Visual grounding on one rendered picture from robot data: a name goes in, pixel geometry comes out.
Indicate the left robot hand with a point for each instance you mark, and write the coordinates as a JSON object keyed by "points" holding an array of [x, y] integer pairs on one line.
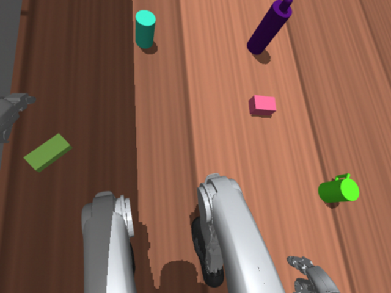
{"points": [[9, 109]]}

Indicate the right robot hand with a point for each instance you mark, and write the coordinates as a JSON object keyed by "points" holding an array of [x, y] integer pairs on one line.
{"points": [[318, 280]]}

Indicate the right robot foot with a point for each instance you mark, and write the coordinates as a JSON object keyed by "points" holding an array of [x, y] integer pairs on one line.
{"points": [[211, 279]]}

